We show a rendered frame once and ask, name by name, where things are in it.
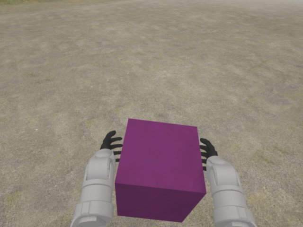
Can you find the robot right hand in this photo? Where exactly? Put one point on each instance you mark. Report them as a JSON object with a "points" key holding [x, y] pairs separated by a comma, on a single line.
{"points": [[210, 151]]}

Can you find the robot left forearm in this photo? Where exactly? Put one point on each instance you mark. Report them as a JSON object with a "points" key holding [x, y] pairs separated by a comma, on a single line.
{"points": [[95, 208]]}

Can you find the robot left hand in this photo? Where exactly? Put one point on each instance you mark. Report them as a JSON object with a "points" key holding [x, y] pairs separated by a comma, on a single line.
{"points": [[108, 140]]}

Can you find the carton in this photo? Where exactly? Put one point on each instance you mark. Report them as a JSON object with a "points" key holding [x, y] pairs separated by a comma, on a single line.
{"points": [[160, 173]]}

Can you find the robot right forearm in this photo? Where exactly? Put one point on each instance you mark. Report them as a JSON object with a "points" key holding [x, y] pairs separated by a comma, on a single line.
{"points": [[230, 208]]}

